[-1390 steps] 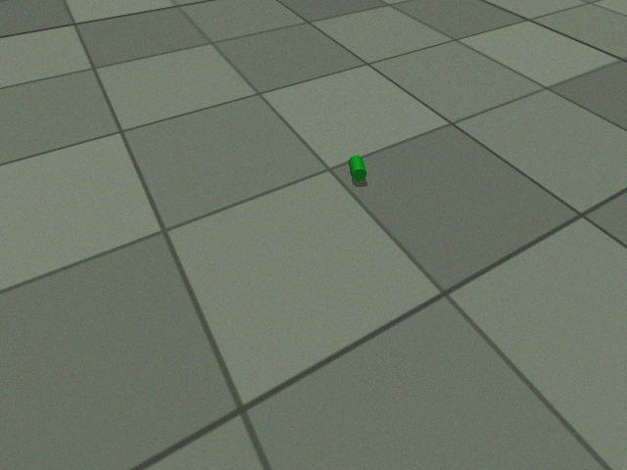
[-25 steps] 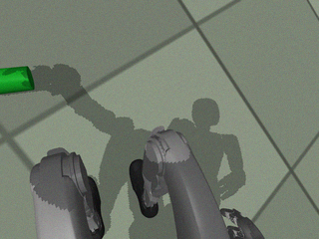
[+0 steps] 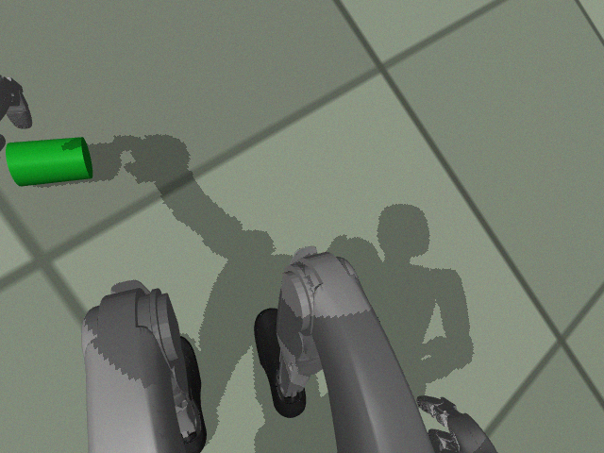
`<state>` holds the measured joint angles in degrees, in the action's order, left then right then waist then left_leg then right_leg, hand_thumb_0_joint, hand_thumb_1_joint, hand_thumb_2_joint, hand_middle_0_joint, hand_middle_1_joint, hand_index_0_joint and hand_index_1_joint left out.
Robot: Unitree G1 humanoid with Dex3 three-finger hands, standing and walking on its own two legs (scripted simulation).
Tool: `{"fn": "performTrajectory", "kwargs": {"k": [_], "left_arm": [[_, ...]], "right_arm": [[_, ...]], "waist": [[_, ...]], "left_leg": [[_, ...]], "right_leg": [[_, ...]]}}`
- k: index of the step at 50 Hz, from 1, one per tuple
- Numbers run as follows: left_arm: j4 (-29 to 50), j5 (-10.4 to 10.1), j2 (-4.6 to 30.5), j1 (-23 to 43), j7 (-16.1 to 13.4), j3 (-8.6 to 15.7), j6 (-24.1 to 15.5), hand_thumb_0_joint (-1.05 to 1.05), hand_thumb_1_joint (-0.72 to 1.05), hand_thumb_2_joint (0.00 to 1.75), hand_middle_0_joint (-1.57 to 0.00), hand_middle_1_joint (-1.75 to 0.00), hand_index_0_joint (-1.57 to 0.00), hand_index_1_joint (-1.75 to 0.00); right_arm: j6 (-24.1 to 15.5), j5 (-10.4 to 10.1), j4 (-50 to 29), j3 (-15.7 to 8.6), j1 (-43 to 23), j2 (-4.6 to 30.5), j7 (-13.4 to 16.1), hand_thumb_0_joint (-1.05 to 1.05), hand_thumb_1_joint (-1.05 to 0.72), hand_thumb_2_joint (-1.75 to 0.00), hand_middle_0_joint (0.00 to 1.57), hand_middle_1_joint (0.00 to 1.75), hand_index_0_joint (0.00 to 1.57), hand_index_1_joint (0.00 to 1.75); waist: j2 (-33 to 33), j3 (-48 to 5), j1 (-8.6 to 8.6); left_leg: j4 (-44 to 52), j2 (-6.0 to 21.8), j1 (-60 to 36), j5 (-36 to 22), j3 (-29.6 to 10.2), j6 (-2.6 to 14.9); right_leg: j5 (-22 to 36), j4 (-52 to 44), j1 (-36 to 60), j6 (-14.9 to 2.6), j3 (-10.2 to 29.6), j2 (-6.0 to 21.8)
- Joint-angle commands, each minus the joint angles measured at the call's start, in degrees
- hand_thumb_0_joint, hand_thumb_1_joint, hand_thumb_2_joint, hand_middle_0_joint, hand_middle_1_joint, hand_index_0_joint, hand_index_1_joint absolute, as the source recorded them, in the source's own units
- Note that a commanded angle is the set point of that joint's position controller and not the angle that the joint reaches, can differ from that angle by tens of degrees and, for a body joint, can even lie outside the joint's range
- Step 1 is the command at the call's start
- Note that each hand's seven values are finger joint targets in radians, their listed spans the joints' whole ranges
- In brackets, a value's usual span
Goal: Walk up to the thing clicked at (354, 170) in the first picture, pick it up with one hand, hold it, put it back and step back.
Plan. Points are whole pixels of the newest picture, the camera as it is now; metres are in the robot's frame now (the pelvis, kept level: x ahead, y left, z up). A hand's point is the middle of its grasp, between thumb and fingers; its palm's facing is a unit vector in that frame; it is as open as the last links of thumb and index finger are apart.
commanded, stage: go down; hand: left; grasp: from above
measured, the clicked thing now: (52, 161) +0.54 +0.29 -0.34
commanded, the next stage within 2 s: lift in 0.20 s
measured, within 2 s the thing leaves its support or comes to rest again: neither
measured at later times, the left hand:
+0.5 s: hand out of the picture +0.48 +0.31 -0.05, palm faces -0.45 -0.06 -0.89, open 8.4 cm
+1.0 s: hand out of the picture +0.45 +0.32 +0.04, palm faces -0.41 -0.02 -0.91, open 11.4 cm
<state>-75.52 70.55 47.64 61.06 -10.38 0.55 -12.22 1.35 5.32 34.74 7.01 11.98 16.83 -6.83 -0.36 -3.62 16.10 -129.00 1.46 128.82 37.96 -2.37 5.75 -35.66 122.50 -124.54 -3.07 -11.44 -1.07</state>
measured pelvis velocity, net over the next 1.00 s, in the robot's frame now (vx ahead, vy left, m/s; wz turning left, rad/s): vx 0.00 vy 0.01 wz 0.08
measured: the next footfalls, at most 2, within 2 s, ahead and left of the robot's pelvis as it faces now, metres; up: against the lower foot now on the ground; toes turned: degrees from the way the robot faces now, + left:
none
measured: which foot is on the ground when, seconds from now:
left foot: down 0.00-1.00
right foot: down 0.00-1.00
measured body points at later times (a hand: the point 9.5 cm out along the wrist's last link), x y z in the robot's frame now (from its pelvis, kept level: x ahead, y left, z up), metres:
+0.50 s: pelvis +0.00 +0.01 +0.05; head +0.22 +0.07 +0.44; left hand +0.50 +0.31 +0.00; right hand +0.06 -0.26 -0.06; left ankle +0.08 +0.09 -0.34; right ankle +0.11 -0.09 -0.34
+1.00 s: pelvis +0.00 +0.01 +0.13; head +0.19 +0.07 +0.53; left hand +0.47 +0.32 +0.10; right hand +0.10 -0.27 +0.02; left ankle +0.08 +0.09 -0.34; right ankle +0.11 -0.09 -0.34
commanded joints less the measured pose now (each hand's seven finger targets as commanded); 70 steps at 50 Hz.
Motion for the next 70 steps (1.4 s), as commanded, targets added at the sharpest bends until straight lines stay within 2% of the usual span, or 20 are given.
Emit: {"fn": "performTrajectory", "kwargs": {"k": [1,3,4,8,11,15,17,20,22,25,28,31,33,38,40,49,54,58,65,70], "left_arm": [[9.42,-0.31,14.12,20.47,-2.03,2.13,-0.04,0.0,0.47,0.63,-0.85,-0.67,-0.87,-0.65],[10.38,-0.18,15.23,21.08,-2.45,3.04,-0.09,0.0,0.45,0.57,-0.85,-0.71,-0.89,-0.67],[10.89,-0.5,13.15,21.78,-2.4,2.0,-0.07,0.0,0.37,0.49,-0.77,-0.63,-0.81,-0.59],[12.52,-0.87,13.5,20.77,-2.21,1.86,0.55,0.0,0.05,0.57,-0.48,-0.64,-0.5,-0.63],[15.63,-1.03,14.44,20.11,-1.17,2.69,0.83,0.0,-0.13,0.66,-0.46,-0.64,-0.45,-0.65],[18.63,-2.54,15.98,18.81,0.15,4.52,1.22,0.0,-0.12,0.76,-0.5,-0.64,-0.47,-0.67],[18.79,-4.13,10.9,17.29,1.01,1.91,1.83,0.0,0.04,0.81,-0.66,-0.75,-0.63,-0.75],[17.9,-6.17,8.85,11.67,2.98,1.45,3.57,0.0,0.28,0.81,-0.83,-0.75,-0.83,-0.75],[20.43,-7.81,7.87,10.13,4.69,0.79,4.65,0.0,0.43,0.69,-0.8,-0.75,-0.83,-0.72],[25.01,-10.6,4.79,7.52,7.58,-1.09,5.22,0.0,0.4,0.53,-0.76,-0.69,-0.81,-0.64],[27.95,-12.33,5.27,4.11,9.07,0.01,4.28,0.0,0.31,0.5,-0.67,-0.64,-0.72,-0.61],[29.39,-11.59,4.49,5.19,8.54,-0.04,1.59,0.0,0.07,0.53,-0.47,-0.69,-0.5,-0.66],[27.58,-9.49,6.32,5.75,6.39,0.54,-0.58,0.0,-0.05,0.56,-0.47,-0.68,-0.49,-0.67],[19.7,-5.84,3.78,9.39,-0.29,-1.38,-1.64,0.0,-0.09,0.62,-0.47,-0.63,-0.47,-0.63],[17.3,-4.8,4.67,9.3,-1.48,-1.38,-0.51,0.0,-0.12,0.65,-0.44,-0.66,-0.43,-0.66],[19.98,-7.03,6.43,10.77,1.15,-0.66,3.65,0.0,-0.16,0.72,-0.42,-0.67,-0.4,-0.69],[19.99,-7.82,7.92,8.67,2.67,0.58,3.24,0.0,-0.23,0.73,-0.36,-0.71,-0.35,-0.72],[18.33,-7.33,5.57,5.7,3.28,-0.48,2.26,0.0,-0.19,0.7,-0.39,-0.7,-0.38,-0.71],[17.39,-6.85,3.96,6.75,3.29,-1.12,-0.37,0.0,-0.22,0.73,-0.36,-0.71,-0.35,-0.72],[19.11,-5.79,5.46,8.74,2.06,-0.5,-1.62,0.0,-0.26,0.77,-0.32,-0.73,-0.31,-0.74]], "right_arm": [[-0.28,-0.34,0.16,-5.39,13.13,14.87,1.16,0.0,-0.92,-0.91,0.2,0.3,0.2,0.3],[-0.08,-0.33,0.72,-5.51,13.74,14.36,1.07,0.0,-0.95,-0.92,0.2,0.3,0.2,0.3],[-0.23,-0.34,0.18,-5.44,13.65,14.15,1.01,0.0,-0.91,-0.9,0.2,0.3,0.2,0.3],[-0.25,-0.71,0.35,-5.79,13.82,13.77,0.91,0.0,-0.92,-0.91,0.2,0.3,0.2,0.3],[0.19,-1.28,0.33,-7.04,14.56,14.33,1.03,0.0,-0.93,-0.91,0.2,0.3,0.2,0.3],[1.08,-1.89,-0.72,-7.96,14.02,14.09,1.41,0.0,-0.92,-0.91,0.2,0.3,0.2,0.3],[1.32,-2.26,-0.44,-8.06,14.11,13.11,1.68,0.0,-0.93,-0.91,0.2,0.3,0.2,0.3],[1.72,-3.13,-0.59,-8.98,14.28,13.1,1.91,0.0,-0.93,-0.91,0.2,0.3,0.2,0.3],[2.28,-3.84,-1.14,-9.26,14.04,12.39,2.29,0.0,-0.93,-0.91,0.2,0.3,0.2,0.3],[2.88,-4.75,-1.47,-9.27,13.45,11.31,3.13,0.0,-0.93,-0.91,0.2,0.3,0.2,0.3],[2.92,-5.05,-1.68,-9.19,12.47,11.1,4.36,0.0,-0.91,-0.9,0.2,0.3,0.2,0.3],[2.45,-5.12,-0.93,-8.72,11.32,10.44,5.54,0.0,-0.92,-0.91,0.2,0.3,0.2,0.3],[1.94,-5.03,-0.08,-7.83,10.31,9.32,5.97,0.0,-0.93,-0.91,0.2,0.3,0.2,0.3],[0.69,-4.64,1.15,-7.59,8.62,9.15,6.26,0.0,-0.92,-0.9,0.2,0.3,0.2,0.3],[0.34,-4.75,1.58,-7.98,8.89,9.55,6.41,0.0,-0.92,-0.9,0.2,0.3,0.2,0.3],[0.54,-5.59,1.46,-9.87,10.69,9.79,6.35,0.0,-0.92,-0.9,0.2,0.3,0.2,0.3],[1.22,-6.23,1.6,-9.65,10.53,9.15,6.84,0.0,-0.92,-0.9,0.2,0.3,0.2,0.3],[1.28,-6.35,1.92,-9.29,10.28,8.8,7.02,0.0,-0.92,-0.9,0.2,0.3,0.2,0.3],[0.54,-5.99,3.2,-9.18,10.9,9.2,6.73,0.0,-0.91,-0.9,0.2,0.3,0.2,0.3],[0.17,-5.73,3.29,-9.25,11.2,9.65,6.48,0.0,-0.91,-0.9,0.2,0.3,0.2,0.3]], "waist": [[-20.43,-40.44,0.59],[-20.66,-41.71,0.35],[-20.8,-41.87,0.86],[-21.96,-43.25,-0.38],[-23.52,-45.58,-1.63],[-22.58,-46.85,-2.88],[-20.88,-46.21,-2.76],[-18.94,-45.84,-4.26],[-18.58,-46.36,-5.31],[-14.9,-44.5,-5.13],[-10.73,-42.05,-5.8],[-9.8,-38.4,-5.05],[-10.9,-36.79,-5.6],[-11.68,-33.59,-4.18],[-11.4,-34.67,-4.85],[-12.03,-44.85,-5.74],[-11.46,-41.22,-6.47],[-12.27,-37.87,-6.54],[-11.95,-36.05,-5.94],[-14.6,-37.31,-6.12]], "left_leg": [[14.76,-1.12,-34.03,-10.96,-4.71,-3.76],[14.85,-1.04,-34.75,-11.64,-4.18,-3.57],[14.89,-1.17,-34.69,-12.46,-4.26,-3.7],[16.35,-1.25,-35.45,-11.65,-3.69,-3.61],[17.7,-1.22,-39.88,-14.13,-4.74,-4.11],[20.22,-1.09,-41.29,-12.55,-4.46,-3.68],[22.25,-1.1,-41.08,-10.45,-4.76,-3.42],[25.77,-1.1,-43.42,-10.11,-6.47,-3.43],[28.61,-0.68,-44.59,-8.55,-6.59,-3.25],[30.63,-0.65,-44.6,-8.71,-5.26,-2.86],[31.62,-1.1,-45.27,-10.34,-4.36,-2.92],[31.8,-1.72,-45.47,-10.24,-3.25,-2.93],[32.91,-1.79,-45.35,-8.93,-2.55,-3.01],[35.62,-2.03,-45.13,-2.1,-2.34,-2.92],[37.11,-2.12,-47.21,-1.74,-2.62,-3.06],[39.82,-2.1,-55.63,-9.74,-2.4,-3.02],[43.23,-2.02,-57.28,-10.81,-3.38,-3.19],[45.63,-1.38,-60.16,-12.58,-4.41,-3.7],[47.27,-0.5,-63.96,-15.29,-6.37,-4.3],[48.13,-0.69,-65.67,-15.98,-7.63,-4.81]], "right_leg": [[10.02,-11.62,16.92,-0.36,3.25,-2.38],[10.68,-11.78,18.51,-0.12,3.57,-2.48],[11.27,-11.89,18.46,-0.21,3.45,-2.38],[11.1,-12.56,19.98,-0.22,3.86,-2.46],[11.75,-13.1,19.15,-0.35,4.17,-1.95],[10.47,-15.13,21.52,-0.26,4.98,-2.15],[9.72,-16.49,22.03,-0.19,5.08,-2.2],[9.41,-17.86,23.02,-0.04,5.2,-2.03],[9.19,-19.06,25.52,0.27,5.42,-2.19],[9.81,-22.98,30.8,0.4,6.06,-2.24],[10.52,-26.0,34.55,0.13,6.55,-2.07],[9.53,-28.41,34.13,-0.18,7.18,-1.93],[8.87,-28.77,34.95,0.1,7.61,-2.09],[4.54,-30.53,33.36,0.33,7.99,-2.47],[4.06,-31.97,34.67,0.33,8.06,-2.46],[9.54,-36.23,42.86,0.41,8.22,-2.44],[10.18,-38.11,44.48,0.35,8.02,-2.38],[10.44,-38.58,43.04,0.03,7.31,-2.62],[10.98,-38.86,40.84,-0.09,6.81,-2.72],[11.35,-38.63,40.69,-0.11,7.08,-2.38]]}}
